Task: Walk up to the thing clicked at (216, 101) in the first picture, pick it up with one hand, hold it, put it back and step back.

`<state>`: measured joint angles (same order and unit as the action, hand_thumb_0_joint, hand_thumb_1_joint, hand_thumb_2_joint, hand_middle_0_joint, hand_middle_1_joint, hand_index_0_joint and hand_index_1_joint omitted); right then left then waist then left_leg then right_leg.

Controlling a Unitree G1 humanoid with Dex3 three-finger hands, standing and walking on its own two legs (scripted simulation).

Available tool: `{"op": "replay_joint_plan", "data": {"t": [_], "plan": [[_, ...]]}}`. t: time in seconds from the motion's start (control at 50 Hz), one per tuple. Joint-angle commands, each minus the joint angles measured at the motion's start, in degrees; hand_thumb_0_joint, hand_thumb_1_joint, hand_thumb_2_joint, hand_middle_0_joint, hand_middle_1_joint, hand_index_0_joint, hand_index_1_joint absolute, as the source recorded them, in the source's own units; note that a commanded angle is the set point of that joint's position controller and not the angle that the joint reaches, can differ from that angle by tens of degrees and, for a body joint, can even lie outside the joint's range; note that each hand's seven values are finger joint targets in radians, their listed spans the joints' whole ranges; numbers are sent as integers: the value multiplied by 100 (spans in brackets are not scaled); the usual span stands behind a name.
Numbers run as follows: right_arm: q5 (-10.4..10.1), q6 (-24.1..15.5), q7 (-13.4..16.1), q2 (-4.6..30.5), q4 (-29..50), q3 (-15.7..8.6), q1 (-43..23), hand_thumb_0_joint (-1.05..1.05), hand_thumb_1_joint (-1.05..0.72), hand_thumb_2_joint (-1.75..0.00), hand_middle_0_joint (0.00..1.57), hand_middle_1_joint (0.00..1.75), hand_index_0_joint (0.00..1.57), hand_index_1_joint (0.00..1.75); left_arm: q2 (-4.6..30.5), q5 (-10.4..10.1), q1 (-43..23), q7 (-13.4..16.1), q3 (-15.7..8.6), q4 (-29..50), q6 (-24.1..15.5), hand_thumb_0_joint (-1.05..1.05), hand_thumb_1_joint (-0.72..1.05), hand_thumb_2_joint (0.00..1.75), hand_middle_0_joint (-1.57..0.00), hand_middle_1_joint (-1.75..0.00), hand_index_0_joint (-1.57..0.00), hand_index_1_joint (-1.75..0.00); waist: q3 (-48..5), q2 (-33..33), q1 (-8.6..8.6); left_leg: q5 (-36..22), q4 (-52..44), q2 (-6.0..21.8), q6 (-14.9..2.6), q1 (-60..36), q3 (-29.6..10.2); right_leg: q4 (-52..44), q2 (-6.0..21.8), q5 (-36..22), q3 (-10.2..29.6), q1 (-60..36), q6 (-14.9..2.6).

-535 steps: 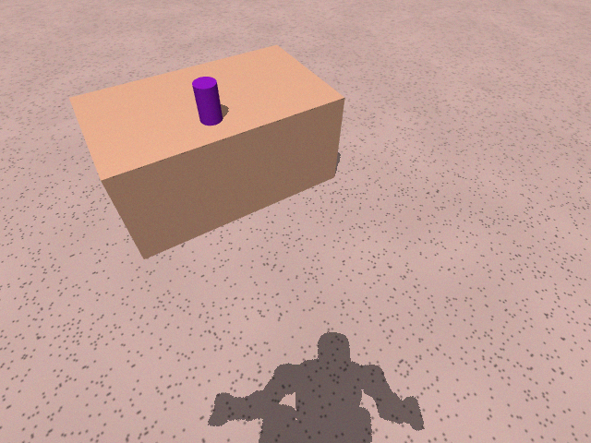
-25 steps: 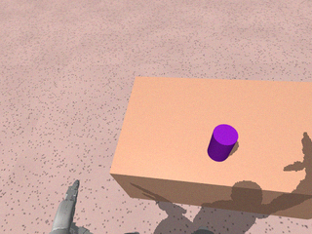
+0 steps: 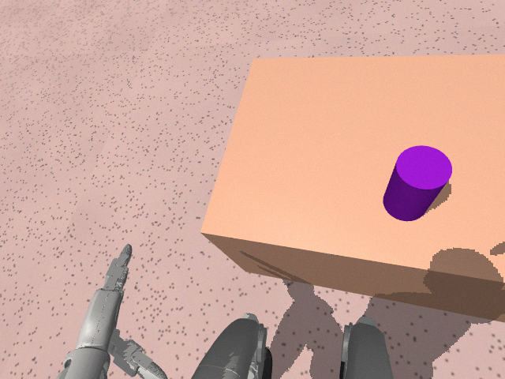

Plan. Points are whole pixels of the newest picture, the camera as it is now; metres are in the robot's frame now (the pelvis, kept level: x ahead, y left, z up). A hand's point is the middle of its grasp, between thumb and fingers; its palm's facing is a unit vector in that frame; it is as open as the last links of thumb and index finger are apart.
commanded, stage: approach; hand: right
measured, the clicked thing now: (413, 186) +0.48 -0.20 -0.14
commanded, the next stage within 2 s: close in in 0.08 s
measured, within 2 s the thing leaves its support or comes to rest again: neither
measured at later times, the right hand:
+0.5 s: hand (441, 205) +0.45 -0.25 -0.15, palm faces +0.15 +0.99 +0.05, open 17.7 cm
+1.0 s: hand (412, 199) +0.45 -0.20 -0.14, palm faces +0.17 +0.98 +0.04, open 17.6 cm
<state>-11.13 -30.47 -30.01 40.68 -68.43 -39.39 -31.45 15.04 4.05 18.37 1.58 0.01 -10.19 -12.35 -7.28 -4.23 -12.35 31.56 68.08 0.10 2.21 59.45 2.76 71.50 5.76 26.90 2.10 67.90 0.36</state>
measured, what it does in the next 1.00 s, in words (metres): lowers itself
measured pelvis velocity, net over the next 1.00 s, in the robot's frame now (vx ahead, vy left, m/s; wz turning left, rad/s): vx -0.03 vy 0.01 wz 0.06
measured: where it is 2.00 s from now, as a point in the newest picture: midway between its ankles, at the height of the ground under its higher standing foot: outside the picture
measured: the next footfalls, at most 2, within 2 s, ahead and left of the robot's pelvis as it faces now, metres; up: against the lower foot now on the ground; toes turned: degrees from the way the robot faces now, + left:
none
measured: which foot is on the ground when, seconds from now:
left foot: down 0.00-1.00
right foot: down 0.00-1.00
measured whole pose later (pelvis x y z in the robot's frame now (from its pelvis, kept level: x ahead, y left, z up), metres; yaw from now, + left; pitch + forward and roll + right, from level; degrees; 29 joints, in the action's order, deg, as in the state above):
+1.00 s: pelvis -0.03 +0.01 -0.09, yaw +3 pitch +30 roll +7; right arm -1.4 -33.9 -6.8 28.1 -57.7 -33.8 -33.8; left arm 16.6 5.2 27.7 -4.1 -8.4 19.8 -5.1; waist -9.7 -1.9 -18.0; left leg 37.6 90.6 -1.9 1.2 83.4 4.0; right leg 93.1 7.3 31.8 5.7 92.2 1.5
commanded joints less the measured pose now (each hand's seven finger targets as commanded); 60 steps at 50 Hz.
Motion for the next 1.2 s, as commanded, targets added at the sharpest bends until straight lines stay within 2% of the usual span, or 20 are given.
{"op": "replay_joint_plan", "data": {"t": [0.0,0.04,0.06,0.12,0.14,0.18,0.22,0.32,0.38,0.42,0.44,0.52,0.56,0.68,0.82,0.88,0.94,0.98,1.1,1.18], "plan": [[76,-676,124,1839,1032,-209,-1710,0,61,-1,6,5,6,5,1184,81,157,48,-827,1272,-284,0,-55,6,-4,-3,-3,-4,-2840,2116,44,-1505,-98,-284,-349,452,25,-142,-170,-2129,260,-2737,-38],[120,-795,254,1997,1198,-397,-1797,0,61,-2,6,5,6,5,1387,100,75,8,-1010,1677,-280,0,-55,6,-4,-3,-3,-4,-2933,2225,17,-1288,114,-310,-394,743,65,-20,-116,-1888,319,-2534,-1],[166,-821,298,1682,1038,-217,-1729,0,61,-3,6,5,6,5,1321,119,110,-26,-974,1879,-287,0,-56,6,-4,-4,-3,-4,-2909,2185,-84,-1123,177,-332,-405,894,101,21,-94,-1605,342,-2430,-3],[244,-907,419,1559,819,-222,-1551,0,61,-4,5,5,6,5,1281,111,503,-135,-1021,2091,-265,0,-54,5,-4,-4,-4,-4,-2711,2164,-161,-709,453,-351,-421,1318,149,175,-46,-861,465,-1964,15],[247,-926,435,1351,695,-100,-1526,0,61,-3,5,5,6,5,1156,128,717,-179,-979,1869,-243,0,-54,4,-4,-4,-4,-4,-2605,2233,-230,-679,593,-358,-422,1497,168,313,-42,-835,463,-1758,9],[257,-1040,563,1735,1104,-376,-1764,0,61,-2,6,5,6,5,1300,124,712,-200,-1137,2397,-280,0,-56,5,-5,-4,-4,-5,-3046,2265,-277,-792,799,-354,-431,1555,164,646,-56,-916,449,-1630,-7],[299,-1088,717,1700,1231,-425,-1872,0,61,-1,6,4,6,4,1345,141,697,-237,-1143,2799,-242,0,-55,4,-4,-5,-5,-5,-3124,2318,-278,-608,991,-358,-452,1748,205,706,-45,-674,518,-1488,24],[547,-1018,1178,1516,2031,-215,-2177,0,61,-1,6,4,6,4,1713,142,967,-255,-1747,3422,-93,0,-54,4,-4,-4,-4,-4,-3720,2918,-381,-721,1141,-374,-454,1931,214,876,-10,-895,529,-1976,49],[670,-871,1373,1053,2077,29,-2008,0,61,-1,6,4,5,4,1323,121,1268,-343,-1587,2977,87,0,-53,4,-4,-4,-4,-4,-3148,3093,-303,-499,1220,-366,-472,2203,238,853,-18,-623,477,-1602,88],[744,-808,1501,947,2385,128,-2028,0,61,0,6,4,5,4,1262,98,1126,-358,-1585,3112,146,0,-52,3,-4,-5,-4,-4,-3243,3157,-207,-371,1300,-352,-488,2286,245,805,-3,-452,502,-1606,106],[795,-792,1582,1147,2508,-8,-2058,0,61,-1,5,5,5,5,1292,108,1122,-363,-1578,3129,207,0,-53,4,-4,-4,-4,-4,-3246,3183,-112,-325,1349,-342,-500,2332,239,791,12,-417,531,-1638,126],[773,-641,1752,321,2052,406,-1775,0,61,-2,5,5,5,5,1305,85,916,-366,-1628,3736,281,0,-53,4,-4,-4,-4,-4,-2968,2438,-319,-344,1163,-378,-456,2070,257,799,-25,-29,511,-1086,21],[797,-629,1879,520,2088,192,-1714,0,61,-2,4,5,4,5,1449,72,1017,-343,-1762,3853,334,0,-54,4,-4,-4,-4,-4,-3201,2161,-314,-521,1143,-392,-429,1859,252,880,-42,-170,502,-1053,-15],[808,-671,2056,117,1817,379,-1716,0,61,-2,5,5,4,5,1151,49,1235,-379,-1604,3690,403,0,-55,4,-4,-4,-4,-4,-2790,1847,-396,-704,1104,-411,-395,1761,134,1084,-111,-288,337,-501,-108],[897,-779,2221,81,2120,390,-1861,0,57,-6,3,6,4,6,1312,27,1241,-380,-1829,4055,438,0,-61,9,-4,-3,-2,-5,-3080,1875,-493,-646,1001,-413,-376,1597,65,1040,-122,-202,320,-695,-106],[938,-782,2246,-153,2296,619,-2014,0,57,-4,6,5,6,5,1081,56,1405,-419,-1641,3974,462,0,-61,9,-4,-3,-2,-5,-3203,2033,-509,-927,983,-420,-347,1557,12,1162,-113,-532,289,-840,-126],[993,-765,2315,-14,2244,575,-2004,0,60,0,8,3,7,3,1185,61,1298,-413,-1725,3869,494,0,-61,9,-4,-3,-2,-5,-3107,2152,-472,-935,1084,-412,-364,1687,51,1156,-122,-591,294,-831,-102],[1006,-767,2352,-306,2257,683,-1999,0,61,0,8,3,8,3,1095,68,1250,-442,-1618,4049,500,0,-61,9,-4,-3,-2,-5,-3176,2071,-465,-906,1138,-424,-383,1720,131,1083,-118,-588,329,-902,-92],[1102,-740,2448,-442,2171,865,-2089,0,61,0,7,4,7,4,1240,76,1311,-431,-1828,4039,543,0,-61,9,-4,-3,-2,-6,-3080,2001,-656,-885,1052,-411,-357,1711,117,1110,-126,-506,349,-908,-97],[1092,-725,2444,-397,2226,843,-1952,0,61,0,22,9,22,9,989,38,1484,-494,-1555,3864,573,0,-56,6,-4,-5,-4,-5,-3108,2098,-488,-992,1140,-415,-373,1819,152,1120,-128,-770,324,-1001,-89]]}}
